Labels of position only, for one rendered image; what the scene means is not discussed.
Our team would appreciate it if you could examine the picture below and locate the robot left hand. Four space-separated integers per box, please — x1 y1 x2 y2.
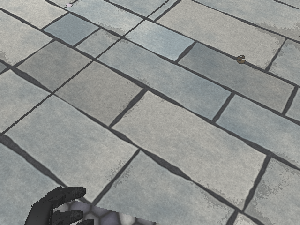
24 186 94 225

